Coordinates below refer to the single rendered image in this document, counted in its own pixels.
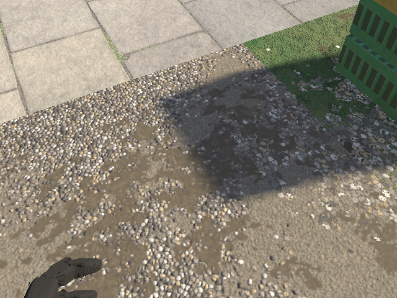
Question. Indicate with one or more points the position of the robot left hand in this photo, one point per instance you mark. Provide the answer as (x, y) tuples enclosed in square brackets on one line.
[(61, 273)]

